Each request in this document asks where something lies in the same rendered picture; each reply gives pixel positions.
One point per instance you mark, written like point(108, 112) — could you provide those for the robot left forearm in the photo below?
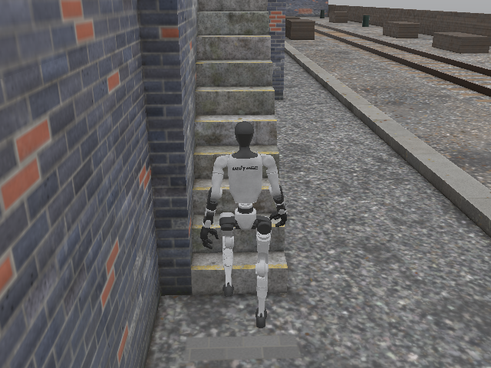
point(210, 211)

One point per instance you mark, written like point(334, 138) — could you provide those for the robot left shin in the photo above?
point(227, 259)

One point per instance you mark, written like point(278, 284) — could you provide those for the robot right forearm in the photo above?
point(280, 203)

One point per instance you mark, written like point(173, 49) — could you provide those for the robot left hand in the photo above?
point(203, 235)

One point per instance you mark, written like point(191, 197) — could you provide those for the robot right hand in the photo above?
point(276, 215)

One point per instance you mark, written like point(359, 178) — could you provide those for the right robot upper arm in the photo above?
point(272, 173)

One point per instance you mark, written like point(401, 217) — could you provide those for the robot left foot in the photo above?
point(228, 291)

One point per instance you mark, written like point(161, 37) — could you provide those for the left robot upper arm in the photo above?
point(220, 163)

